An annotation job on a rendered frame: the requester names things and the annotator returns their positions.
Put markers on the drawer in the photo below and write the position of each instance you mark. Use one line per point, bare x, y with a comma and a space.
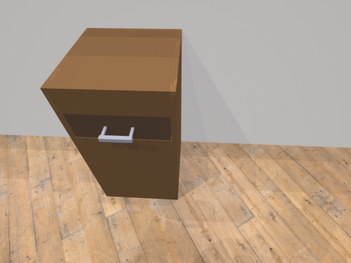
145, 127

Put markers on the handle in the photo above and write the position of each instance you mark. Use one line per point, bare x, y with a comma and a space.
111, 138

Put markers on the cabinet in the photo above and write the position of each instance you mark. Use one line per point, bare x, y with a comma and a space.
124, 71

